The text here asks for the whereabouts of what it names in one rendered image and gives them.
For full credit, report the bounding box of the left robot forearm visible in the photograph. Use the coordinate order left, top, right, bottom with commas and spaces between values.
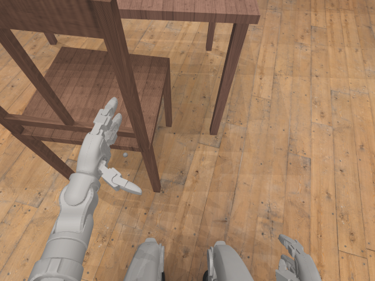
28, 172, 101, 281

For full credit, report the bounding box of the robot left hand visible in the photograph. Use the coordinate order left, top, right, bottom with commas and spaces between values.
76, 97, 142, 195

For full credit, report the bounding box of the left robot thigh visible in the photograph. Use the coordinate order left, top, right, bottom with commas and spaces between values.
123, 242, 165, 281

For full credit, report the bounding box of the robot right shin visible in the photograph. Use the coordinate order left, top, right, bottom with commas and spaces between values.
208, 241, 226, 281

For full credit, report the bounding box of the chair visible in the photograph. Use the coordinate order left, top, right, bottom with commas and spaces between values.
0, 0, 172, 193

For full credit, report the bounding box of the robot right hand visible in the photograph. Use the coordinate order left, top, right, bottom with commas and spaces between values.
275, 234, 322, 281

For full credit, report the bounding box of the table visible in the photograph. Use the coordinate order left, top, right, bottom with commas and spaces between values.
44, 0, 261, 135

